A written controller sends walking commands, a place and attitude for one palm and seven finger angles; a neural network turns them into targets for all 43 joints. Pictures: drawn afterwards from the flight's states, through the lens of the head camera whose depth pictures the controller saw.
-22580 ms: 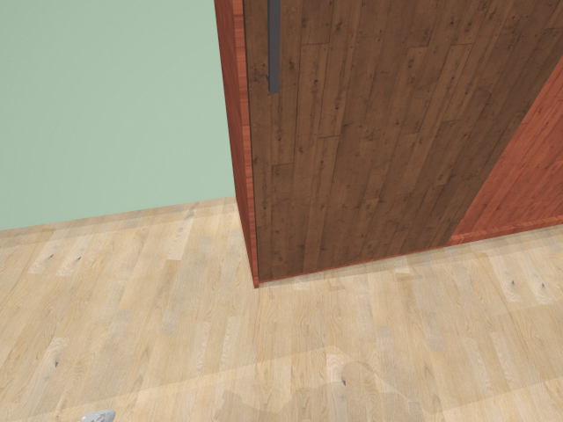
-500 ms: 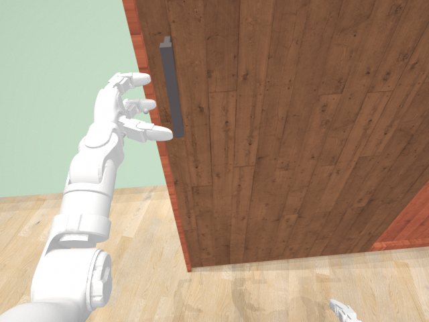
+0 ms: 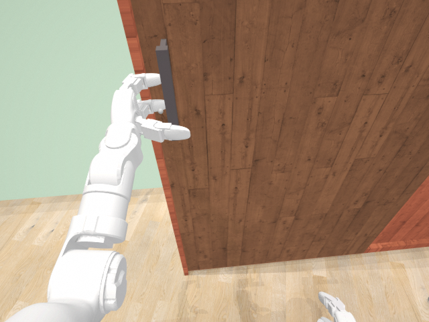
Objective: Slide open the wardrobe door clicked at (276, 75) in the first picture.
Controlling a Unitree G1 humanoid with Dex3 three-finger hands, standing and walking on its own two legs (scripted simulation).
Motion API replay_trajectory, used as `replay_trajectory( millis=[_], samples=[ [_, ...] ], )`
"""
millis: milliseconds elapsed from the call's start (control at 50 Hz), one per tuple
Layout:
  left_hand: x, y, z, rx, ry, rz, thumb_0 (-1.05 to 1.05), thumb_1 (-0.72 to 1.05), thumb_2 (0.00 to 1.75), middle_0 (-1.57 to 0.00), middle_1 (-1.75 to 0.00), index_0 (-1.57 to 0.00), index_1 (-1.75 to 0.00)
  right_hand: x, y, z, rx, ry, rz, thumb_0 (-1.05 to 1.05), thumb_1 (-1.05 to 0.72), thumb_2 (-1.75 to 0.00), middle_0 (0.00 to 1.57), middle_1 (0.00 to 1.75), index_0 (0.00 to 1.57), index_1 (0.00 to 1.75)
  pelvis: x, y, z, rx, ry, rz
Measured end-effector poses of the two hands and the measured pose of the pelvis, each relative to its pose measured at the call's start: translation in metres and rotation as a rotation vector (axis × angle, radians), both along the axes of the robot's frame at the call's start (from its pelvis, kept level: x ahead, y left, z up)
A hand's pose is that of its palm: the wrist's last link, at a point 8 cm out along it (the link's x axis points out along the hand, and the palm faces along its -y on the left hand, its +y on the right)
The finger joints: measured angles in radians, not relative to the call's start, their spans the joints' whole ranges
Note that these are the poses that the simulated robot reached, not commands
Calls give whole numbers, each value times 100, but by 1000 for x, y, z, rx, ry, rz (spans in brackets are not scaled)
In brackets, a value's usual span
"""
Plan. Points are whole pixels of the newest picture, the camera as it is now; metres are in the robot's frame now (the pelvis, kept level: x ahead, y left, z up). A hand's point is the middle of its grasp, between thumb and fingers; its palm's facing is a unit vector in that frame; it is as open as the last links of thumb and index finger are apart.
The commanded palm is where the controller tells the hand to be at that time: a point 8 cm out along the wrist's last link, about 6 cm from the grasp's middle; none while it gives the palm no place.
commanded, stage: feel for the door with the fingertips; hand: left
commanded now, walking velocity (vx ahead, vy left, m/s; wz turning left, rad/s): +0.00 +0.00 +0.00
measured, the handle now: (170, 93) +0.49 +0.12 +0.21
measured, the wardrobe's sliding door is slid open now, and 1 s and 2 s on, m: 0.00 0.00 0.00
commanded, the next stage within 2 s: slide the fingers in behind the handle in 0.56 s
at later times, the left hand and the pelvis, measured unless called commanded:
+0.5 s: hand (162, 105) +0.44 +0.12 +0.22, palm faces +0.13 -0.99 +0.00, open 14.0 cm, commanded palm +0.41 +0.18 +0.21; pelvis -0.01 +0.00 +0.00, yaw +0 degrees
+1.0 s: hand (168, 107) +0.44 +0.11 +0.21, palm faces +0.11 -0.99 +0.01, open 14.0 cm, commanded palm +0.40 +0.17 +0.21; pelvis -0.01 +0.00 +0.00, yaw +0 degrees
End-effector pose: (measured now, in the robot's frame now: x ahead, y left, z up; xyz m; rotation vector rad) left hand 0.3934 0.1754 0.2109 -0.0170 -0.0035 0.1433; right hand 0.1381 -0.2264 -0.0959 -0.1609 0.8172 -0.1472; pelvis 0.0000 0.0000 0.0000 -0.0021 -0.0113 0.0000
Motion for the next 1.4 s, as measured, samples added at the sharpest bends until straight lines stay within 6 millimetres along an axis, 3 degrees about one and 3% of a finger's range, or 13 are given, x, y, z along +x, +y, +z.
replay_trajectory(
  millis=[260,600,800,1060,1400],
  samples=[
    [5,5,6,8,17,-17,-2,-51,30,-30,-120,-30,-120,-9,-10,-3,-30,29,-9,1,-91,-90,21,30,20,30,-4,-1,0,-2,1,14],
    [22,0,5,2,8,-17,-2,-51,30,-30,-121,-31,-120,-46,-11,-13,-25,104,-51,1,-91,-90,21,30,20,30,-8,2,0,-2,22,2],
    [22,-1,4,16,-8,-21,-2,-50,30,-32,-122,-32,-122,-59,-11,-15,-19,120,-62,1,-91,-90,21,30,20,30,-9,4,0,-3,26,-1],
    [12,-13,0,7,-13,-26,-2,-51,30,-30,-120,-30,-120,-37,-7,-9,-8,56,-43,1,-91,-90,21,30,20,30,-8,3,0,-1,15,-6],
    [6,-14,2,10,19,-22,-2,-51,30,-30,-120,-30,-120,-8,-5,-2,-16,15,-1,1,-91,-90,21,30,20,30,-6,-1,0,-2,4,11]
  ],
)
